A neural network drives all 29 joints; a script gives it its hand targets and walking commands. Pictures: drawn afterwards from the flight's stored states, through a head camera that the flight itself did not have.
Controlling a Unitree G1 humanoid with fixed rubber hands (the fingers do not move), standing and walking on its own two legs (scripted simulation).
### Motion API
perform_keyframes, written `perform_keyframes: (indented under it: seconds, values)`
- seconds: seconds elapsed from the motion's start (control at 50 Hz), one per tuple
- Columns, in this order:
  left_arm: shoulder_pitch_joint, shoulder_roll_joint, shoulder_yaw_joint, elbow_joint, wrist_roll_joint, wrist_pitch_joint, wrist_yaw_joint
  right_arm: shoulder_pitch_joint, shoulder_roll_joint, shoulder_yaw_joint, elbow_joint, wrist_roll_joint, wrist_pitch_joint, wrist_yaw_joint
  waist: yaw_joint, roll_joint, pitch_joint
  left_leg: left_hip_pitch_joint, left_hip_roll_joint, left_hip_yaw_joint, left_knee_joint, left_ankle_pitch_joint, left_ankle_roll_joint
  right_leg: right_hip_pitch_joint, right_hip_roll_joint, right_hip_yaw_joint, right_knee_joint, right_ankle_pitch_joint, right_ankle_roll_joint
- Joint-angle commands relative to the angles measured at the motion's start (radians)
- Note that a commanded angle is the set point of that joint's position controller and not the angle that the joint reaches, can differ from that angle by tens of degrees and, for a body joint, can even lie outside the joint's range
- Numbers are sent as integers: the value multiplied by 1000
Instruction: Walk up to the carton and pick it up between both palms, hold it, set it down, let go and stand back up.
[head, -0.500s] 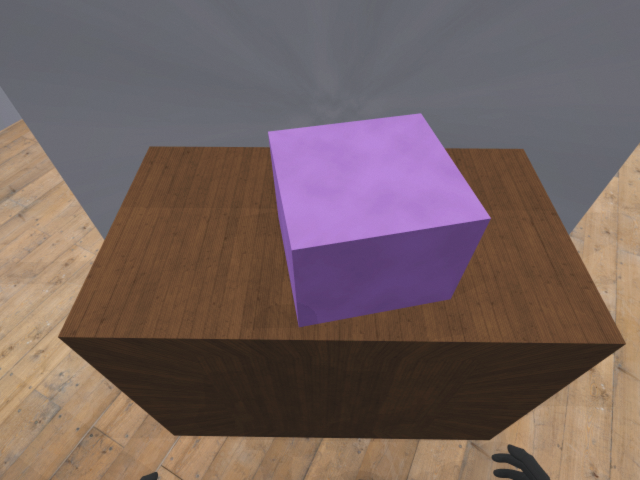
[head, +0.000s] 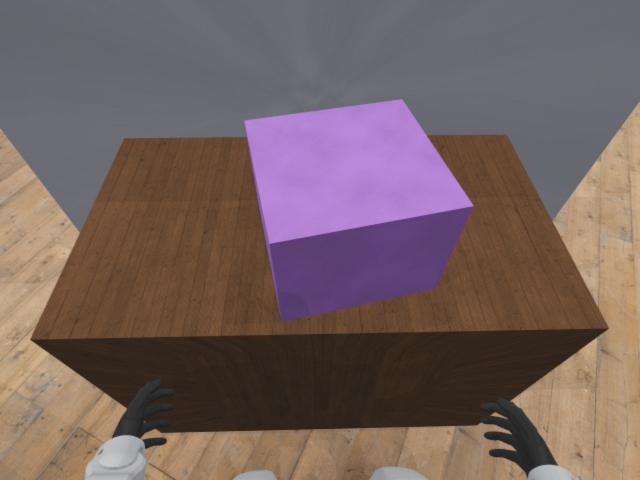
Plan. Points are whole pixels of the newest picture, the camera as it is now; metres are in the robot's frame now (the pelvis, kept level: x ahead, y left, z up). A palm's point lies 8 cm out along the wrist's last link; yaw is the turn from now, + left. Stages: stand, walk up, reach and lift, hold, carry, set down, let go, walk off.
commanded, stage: reach and lift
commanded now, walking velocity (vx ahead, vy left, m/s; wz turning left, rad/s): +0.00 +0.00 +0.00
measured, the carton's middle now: (343, 207) +0.51 -0.03 +0.00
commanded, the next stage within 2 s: none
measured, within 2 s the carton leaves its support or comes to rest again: neither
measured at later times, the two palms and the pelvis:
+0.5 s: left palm (140, 413) +0.20 +0.24 -0.04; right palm (528, 391) +0.22 -0.26 -0.05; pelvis +0.07 +0.00 +0.02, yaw +1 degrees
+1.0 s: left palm (162, 417) +0.19 +0.21 -0.03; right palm (565, 410) +0.19 -0.28 -0.01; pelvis +0.04 +0.00 +0.02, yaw -1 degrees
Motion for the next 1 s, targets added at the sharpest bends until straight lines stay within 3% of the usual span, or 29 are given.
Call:
perform_keyframes:
  seconds: [0.0, 0.08, 0.14, 0.2, 0.34, 0.42, 0.52, 0.6, 0.76, 0.98]
  values:
    - [70, 122, 54, -109, 1, -5, 17, -14, -189, -47, -174, 36, -5, 7, 31, -35, -125, 64, -45, 25, -233, 113, 5, 147, 12, 25, -259, 78, 17]
    - [12, 75, 37, -118, 10, -34, 32, -29, -172, -41, -196, 46, 17, 41, 38, -2, -38, 79, -38, 22, -292, 87, 1, 120, 10, 26, -317, 20, 9]
    - [-11, 61, 26, -163, 4, -89, 52, -24, -170, -36, -236, 62, 9, 62, 42, 5, -69, 117, -37, 17, -300, 116, -2, 115, 7, 35, -327, 72, 7]
    - [8, 51, 21, -169, 6, -161, 66, 6, -180, -31, -219, 90, -24, 76, 37, 23, -128, 156, -37, 6, -293, 207, -10, 137, 6, 41, -317, 201, 5]
    - [88, 54, 21, -127, -9, -322, 49, 46, -215, 1, -103, 152, -166, 61, 22, -5, -278, 169, -46, -23, -239, 427, -34, 279, -7, 60, -274, 591, 18]
    - [120, 47, 25, -141, -11, -374, 52, 32, -264, 23, -65, 192, -237, 61, 28, -12, -311, 181, -46, -40, -223, 530, -51, 306, 2, 57, -262, 702, 18]
    - [148, 3, 3, -177, -24, -405, 61, 15, -308, 48, -75, 245, -273, 80, 24, -29, -257, 241, -43, -54, -223, 578, -59, 222, 31, 36, -297, 628, 10]
    - [151, -32, -11, -195, -33, -414, 75, 13, -327, 64, -83, 282, -265, 105, 16, -34, -199, 255, -39, -58, -240, 526, -61, 154, 39, 30, -333, 508, -4]
    - [144, -79, -21, -232, -26, -454, 115, 20, -341, 72, -148, 340, -241, 163, 37, -37, -160, 160, -38, -36, -288, 257, -29, 104, 31, 61, -353, 225, -19]
    - [29, -92, -44, -266, -58, -528, 173, -33, -364, 48, -278, 411, -260, 195, 57, -35, -197, 36, -40, -15, -287, 32, 6, 79, 14, 107, -304, 67, -29]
